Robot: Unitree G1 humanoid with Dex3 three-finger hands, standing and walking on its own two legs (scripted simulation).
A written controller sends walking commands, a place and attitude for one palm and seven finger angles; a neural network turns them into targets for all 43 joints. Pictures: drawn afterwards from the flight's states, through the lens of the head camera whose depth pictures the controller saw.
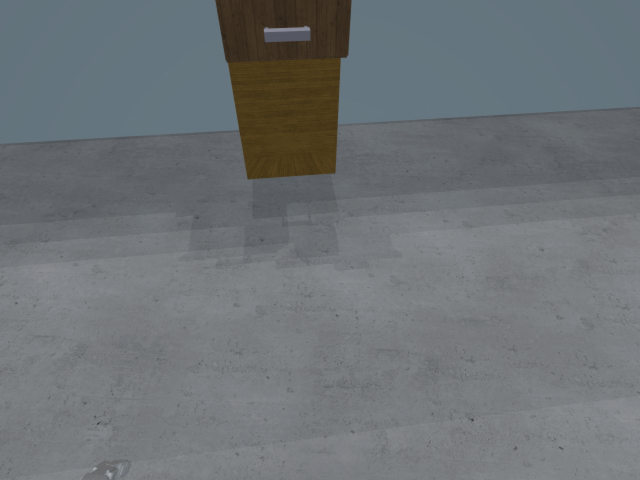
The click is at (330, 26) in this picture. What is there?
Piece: drawer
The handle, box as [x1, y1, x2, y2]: [264, 26, 310, 41]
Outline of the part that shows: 309,27 265,27 265,41 310,40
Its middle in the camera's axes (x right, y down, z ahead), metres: -0.10 -0.62 +1.16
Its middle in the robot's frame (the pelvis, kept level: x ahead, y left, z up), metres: +1.29 +0.16 +0.03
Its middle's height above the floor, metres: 0.80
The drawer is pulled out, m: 0.28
